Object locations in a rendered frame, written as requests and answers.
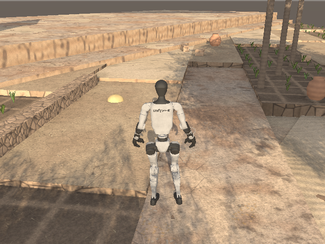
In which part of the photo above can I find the robot right hand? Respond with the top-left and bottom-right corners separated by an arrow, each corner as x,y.
184,136 -> 196,148

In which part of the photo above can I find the robot shin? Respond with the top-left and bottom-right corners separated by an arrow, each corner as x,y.
150,166 -> 158,199
172,164 -> 181,198

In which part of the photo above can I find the robot left forearm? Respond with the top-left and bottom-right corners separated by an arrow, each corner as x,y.
134,122 -> 143,140

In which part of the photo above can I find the robot left shin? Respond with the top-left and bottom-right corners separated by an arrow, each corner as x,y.
150,166 -> 158,199

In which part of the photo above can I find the robot left hand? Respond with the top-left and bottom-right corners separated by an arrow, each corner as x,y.
133,138 -> 144,147

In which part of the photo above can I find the left robot upper arm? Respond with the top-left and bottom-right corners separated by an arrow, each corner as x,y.
138,102 -> 151,130

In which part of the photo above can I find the robot right forearm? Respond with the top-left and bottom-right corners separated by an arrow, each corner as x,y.
183,122 -> 194,139

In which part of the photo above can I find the right robot upper arm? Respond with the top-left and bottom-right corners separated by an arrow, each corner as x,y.
172,102 -> 188,130

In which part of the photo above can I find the robot right shin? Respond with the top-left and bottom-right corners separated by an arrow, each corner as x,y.
172,164 -> 181,198

